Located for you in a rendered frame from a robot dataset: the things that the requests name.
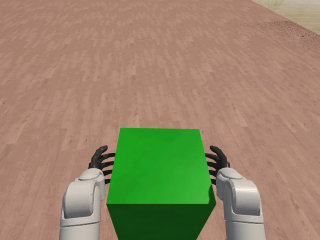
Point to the robot right forearm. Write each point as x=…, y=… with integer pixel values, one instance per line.
x=241, y=205

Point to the carton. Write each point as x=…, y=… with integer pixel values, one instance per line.
x=160, y=186

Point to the robot right hand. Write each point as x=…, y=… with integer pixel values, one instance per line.
x=220, y=159

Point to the robot left forearm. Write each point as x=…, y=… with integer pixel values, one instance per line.
x=81, y=207

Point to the robot left hand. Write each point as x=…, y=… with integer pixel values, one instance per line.
x=97, y=158

